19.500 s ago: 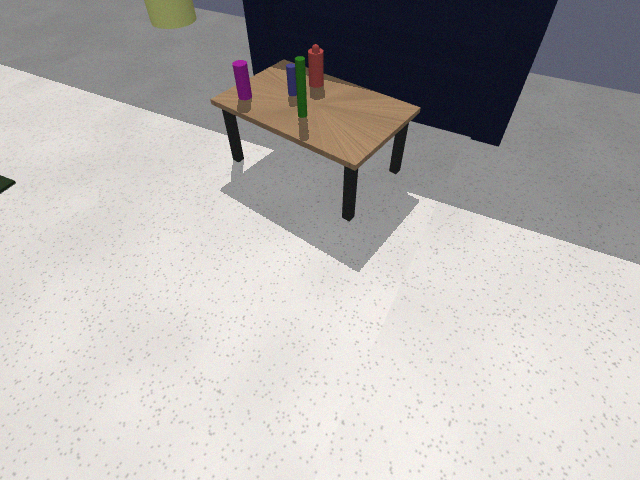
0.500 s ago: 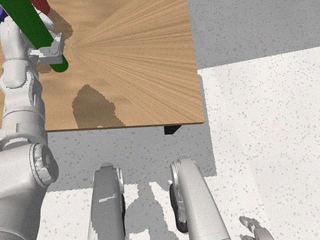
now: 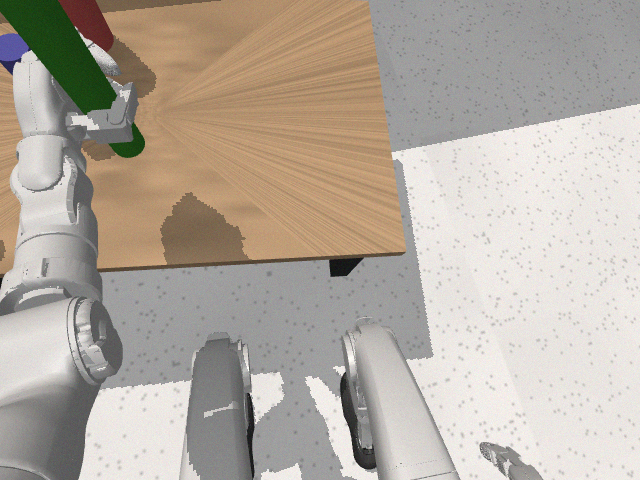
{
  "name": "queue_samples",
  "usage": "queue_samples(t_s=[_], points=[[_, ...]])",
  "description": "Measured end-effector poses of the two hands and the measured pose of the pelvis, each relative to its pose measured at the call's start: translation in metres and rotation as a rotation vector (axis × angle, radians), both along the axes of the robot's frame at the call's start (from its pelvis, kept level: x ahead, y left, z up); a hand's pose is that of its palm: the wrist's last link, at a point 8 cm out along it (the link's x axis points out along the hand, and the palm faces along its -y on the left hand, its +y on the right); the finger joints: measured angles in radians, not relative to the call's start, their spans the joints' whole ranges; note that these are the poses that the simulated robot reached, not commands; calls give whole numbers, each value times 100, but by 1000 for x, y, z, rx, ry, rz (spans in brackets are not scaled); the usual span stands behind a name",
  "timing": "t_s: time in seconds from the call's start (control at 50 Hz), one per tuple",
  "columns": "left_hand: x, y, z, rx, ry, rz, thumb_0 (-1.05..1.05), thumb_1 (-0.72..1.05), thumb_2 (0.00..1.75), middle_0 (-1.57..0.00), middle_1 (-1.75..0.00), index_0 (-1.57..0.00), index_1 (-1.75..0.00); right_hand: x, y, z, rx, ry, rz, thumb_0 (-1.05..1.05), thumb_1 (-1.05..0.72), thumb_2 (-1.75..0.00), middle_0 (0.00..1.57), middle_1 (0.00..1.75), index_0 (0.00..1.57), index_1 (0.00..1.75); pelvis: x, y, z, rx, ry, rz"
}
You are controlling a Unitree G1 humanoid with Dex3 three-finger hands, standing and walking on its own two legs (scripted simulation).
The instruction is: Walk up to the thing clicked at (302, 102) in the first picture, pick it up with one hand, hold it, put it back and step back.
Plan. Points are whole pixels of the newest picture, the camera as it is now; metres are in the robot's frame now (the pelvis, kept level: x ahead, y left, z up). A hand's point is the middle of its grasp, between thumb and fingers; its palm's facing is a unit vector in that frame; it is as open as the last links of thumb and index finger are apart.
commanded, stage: lift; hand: left
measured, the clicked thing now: (84, 81) +0.54 +0.22 +0.05
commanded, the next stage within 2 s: hold in 1.48 s
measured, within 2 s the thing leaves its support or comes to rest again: neither
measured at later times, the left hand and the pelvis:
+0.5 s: hand (60, 101) +0.47 +0.20 +0.12, palm faces +0.12 -0.99 -0.02, open 5.8 cm; pelvis +0.01 +0.00 +0.09, yaw +1 degrees
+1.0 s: hand out of the picture +0.40 +0.19 +0.20, palm faces +0.11 -0.99 +0.01, open 5.7 cm; pelvis +0.03 +0.00 +0.16, yaw +3 degrees
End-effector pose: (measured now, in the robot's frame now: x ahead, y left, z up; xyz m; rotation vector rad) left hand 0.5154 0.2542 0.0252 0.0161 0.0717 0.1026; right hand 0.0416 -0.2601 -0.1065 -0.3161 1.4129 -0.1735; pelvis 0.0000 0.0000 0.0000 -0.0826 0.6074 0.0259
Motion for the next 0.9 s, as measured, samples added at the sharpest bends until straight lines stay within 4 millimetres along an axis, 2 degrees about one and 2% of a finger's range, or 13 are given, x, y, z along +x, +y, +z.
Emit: queue_samples(t_s=[0.2,0.38,0.64,0.8,0.9], points=[[-20,0,28,0,14,9,-5,-3,133,-92,-135,-101,-135,20,6,24,18,-64,1,0,-92,-90,21,30,21,30,5,1,29,2,-38,5],[-49,-2,68,-1,0,12,-5,-2,133,-91,-136,-100,-136,46,10,60,32,-153,21,0,-91,-90,21,30,21,30,11,0,64,7,-102,13],[-102,-3,125,-3,-18,25,-5,-1,134,-91,-137,-100,-137,77,11,115,38,-257,38,0,-91,-90,21,30,21,30,19,-1,117,23,-219,29],[-123,-4,153,-4,-26,19,-5,-1,134,-91,-137,-100,-137,94,13,144,42,-312,56,1,-91,-90,21,30,21,30,26,-1,143,33,-278,36],[-130,-6,164,-14,-26,14,-5,-1,134,-91,-137,-100,-137,104,14,156,47,-345,64,1,-91,-89,21,30,21,30,29,-1,153,38,-308,36]])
